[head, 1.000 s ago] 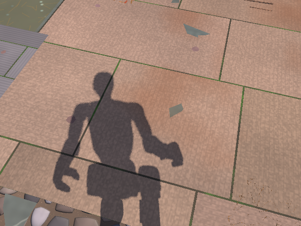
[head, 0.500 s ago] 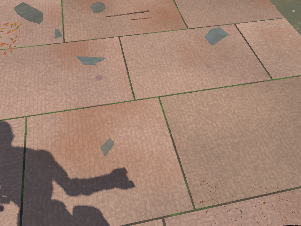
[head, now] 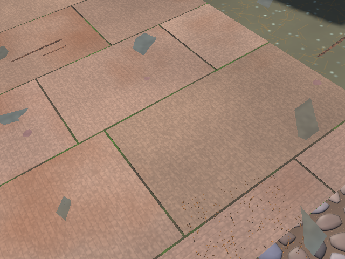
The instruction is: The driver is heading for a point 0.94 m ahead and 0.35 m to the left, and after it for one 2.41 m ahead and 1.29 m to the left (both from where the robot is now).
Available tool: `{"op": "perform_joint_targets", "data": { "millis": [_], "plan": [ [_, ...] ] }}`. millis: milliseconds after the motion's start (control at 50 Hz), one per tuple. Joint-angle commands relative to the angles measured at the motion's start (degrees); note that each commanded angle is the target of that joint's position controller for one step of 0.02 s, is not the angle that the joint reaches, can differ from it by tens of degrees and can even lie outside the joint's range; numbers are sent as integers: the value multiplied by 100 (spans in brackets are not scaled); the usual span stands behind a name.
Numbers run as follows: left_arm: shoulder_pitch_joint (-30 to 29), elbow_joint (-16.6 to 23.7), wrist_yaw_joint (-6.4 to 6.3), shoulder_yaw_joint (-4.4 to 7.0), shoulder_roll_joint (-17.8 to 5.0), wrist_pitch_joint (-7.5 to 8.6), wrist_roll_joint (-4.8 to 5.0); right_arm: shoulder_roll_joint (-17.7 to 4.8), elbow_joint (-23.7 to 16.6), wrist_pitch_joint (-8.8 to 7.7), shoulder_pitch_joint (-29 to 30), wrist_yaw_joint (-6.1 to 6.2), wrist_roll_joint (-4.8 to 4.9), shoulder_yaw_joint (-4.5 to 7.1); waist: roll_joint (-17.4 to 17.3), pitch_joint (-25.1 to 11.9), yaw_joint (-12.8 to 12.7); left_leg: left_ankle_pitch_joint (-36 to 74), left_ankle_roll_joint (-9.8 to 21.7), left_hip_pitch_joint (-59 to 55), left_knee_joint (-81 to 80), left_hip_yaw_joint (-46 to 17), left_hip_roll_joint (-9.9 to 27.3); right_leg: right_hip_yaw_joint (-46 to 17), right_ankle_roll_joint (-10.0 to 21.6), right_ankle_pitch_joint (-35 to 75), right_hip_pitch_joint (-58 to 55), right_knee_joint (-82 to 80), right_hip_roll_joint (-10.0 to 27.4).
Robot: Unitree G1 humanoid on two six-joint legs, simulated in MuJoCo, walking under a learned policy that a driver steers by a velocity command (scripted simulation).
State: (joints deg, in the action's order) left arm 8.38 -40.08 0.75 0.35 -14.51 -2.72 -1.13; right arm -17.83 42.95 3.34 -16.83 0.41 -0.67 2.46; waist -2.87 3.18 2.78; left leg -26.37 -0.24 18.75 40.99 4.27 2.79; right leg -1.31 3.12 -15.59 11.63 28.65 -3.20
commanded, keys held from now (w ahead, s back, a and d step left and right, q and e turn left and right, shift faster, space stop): shift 0.02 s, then w+shift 0.64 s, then w+q+shift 0.34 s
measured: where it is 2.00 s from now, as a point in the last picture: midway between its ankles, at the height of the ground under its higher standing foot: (113, 129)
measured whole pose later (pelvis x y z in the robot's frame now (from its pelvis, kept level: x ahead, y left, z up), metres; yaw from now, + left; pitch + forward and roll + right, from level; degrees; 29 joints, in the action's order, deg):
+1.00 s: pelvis +0.49 +0.03 -0.01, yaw +10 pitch +2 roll -1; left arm 7.0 -43.5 0.2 1.4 -15.4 4.4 -3.4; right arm -16.4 51.2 -3.7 -22.6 -0.9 0.3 2.8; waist -1.1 2.5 3.0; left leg -16.9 7.3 16.7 70.4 -2.9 0.5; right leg 6.4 1.8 -12.3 23.0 33.5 0.6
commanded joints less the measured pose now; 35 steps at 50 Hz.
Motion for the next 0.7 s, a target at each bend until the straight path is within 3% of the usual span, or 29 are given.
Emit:
{"op": "perform_joint_targets", "data": {
  "millis": [20, 40, 60, 80, 100, 140, 220, 320, 360, 400, 420, 440, 460, 480, 500, 540, 560, 620, 700],
  "plan": [
    [-147, 206, -108, 144, -723, 132, -15, -484, -338, 10, 32, 9, 69, 117, 1164, -203, -132, -153, -25, 449, 842, -525, -5, -1295, 923, 2794, -224, -1224, 1642],
    [155, 88, -141, 205, -876, 130, -1, -614, -287, -30, -78, -36, -79, 162, 1386, -406, -241, 67, -26, 660, 1013, -299, -98, -1310, 839, 1513, -643, -1465, 1419],
    [473, -51, -132, 211, -872, 131, -1, -696, -193, -62, -119, -110, -198, 193, 1378, -452, -364, 242, -18, 899, 1154, -275, -87, -1446, 847, -65, -900, -1731, 1324],
    [621, -126, -101, 221, -904, 138, 6, -735, -206, -79, 27, -184, -211, 221, 1347, -315, -436, 368, 1, 1216, 1189, -267, -98, -1699, 841, -1403, -996, -2002, 1338],
    [685, -178, -69, 243, -953, 170, 8, -723, -265, -103, 252, -248, -170, 235, 1315, -83, -487, 502, 14, 1555, 1160, -275, -88, -1922, 859, -2020, -1044, -2219, 1408],
    [793, -268, -46, 287, -989, 297, 16, -583, -333, -196, 564, -315, -120, 221, 1104, 157, -516, 838, 5, 1936, 958, -322, -6, -2038, 910, -2029, -1152, -2414, 1521],
    [898, -395, -74, 344, -999, 534, 52, -383, -339, -361, 779, -325, -110, 184, 986, 34, -502, 1150, -53, 1756, 348, -314, 43, -1830, 957, -1654, -1048, -2460, 1540],
    [772, -417, -17, 428, -1175, 646, 64, -321, -462, -440, 1024, -311, -35, 134, 957, 169, -448, 1165, 94, 566, -691, -177, 2, -1540, 941, -1503, -2, -2365, 1563],
    [677, -419, 10, 451, -1235, 654, 101, -333, -452, -485, 820, -275, -33, 127, 767, 196, -277, 1307, 249, -184, -1053, -33, -46, -1483, 931, -1602, 459, -2222, 1607],
    [579, -422, 22, 398, -1080, 669, 38, -469, -158, -591, -147, -174, -67, 179, 295, 21, 224, 1073, 376, -1731, -1418, 35, -195, -1090, 811, -1318, 1304, -1268, 1280],
    [380, -318, 34, 281, -731, 709, -57, -883, 171, -678, -1322, -77, -130, 304, -646, -441, 782, 45, 524, -3004, -1868, -931, 415, -491, 635, -736, 2092, 653, 679],
    [142, 87, 42, 138, -262, 804, 54, -1664, 209, -725, -1883, -62, -213, 471, -2039, -762, 918, -2346, 992, -3673, -3092, -3770, 1886, 146, 387, -1312, 3574, 2784, -140],
    [81, 34, 1, 213, -641, 773, -33, -1229, 88, -709, -1312, -83, -215, 367, -719, -407, 544, -2690, 1141, -3102, -3201, -4566, 2050, -582, 472, -864, 4139, 3765, 3],
    [28, 10, 54, 249, -747, 772, -75, -969, -39, -703, -804, -107, -148, 289, -176, -194, 252, -2095, 1034, -2733, -2966, -3831, 1833, -675, 470, -299, 4229, 3961, 336],
    [262, -101, 131, 251, -800, 775, -95, -775, -93, -732, -533, -136, -121, 234, -2, -333, 17, -1576, 922, -2415, -2978, -3232, 1520, -576, 373, 67, 3853, 3839, 546],
    [409, -207, 245, 237, -768, 672, -208, -614, -77, -806, -371, -121, -58, 153, -195, -233, -210, -1118, 855, -1779, -3381, -2519, 1123, -286, 126, 360, 3434, 3664, 804],
    [309, -178, 280, 213, -700, 615, -207, -580, 2, -852, -465, -122, -39, 139, -266, -89, -211, -882, 906, -1604, -3552, -2325, 1018, -181, 40, 571, 3469, 3688, 846],
    [-327, 11, 297, 165, -606, 517, -150, -495, 265, -924, -899, -152, 19, 134, -12, 359, -117, 26, 1041, -1563, -3902, -1791, 849, 44, -119, 1136, 3992, 3329, 953],
    [-1344, 380, 329, 64, -445, 554, -126, -314, 503, -988, -1279, -146, 55, 80, 59, 598, 53, 1670, 1115, -1389, -4122, -1234, 582, 420, -221, 1797, 3537, 1919, 855]
  ]
}}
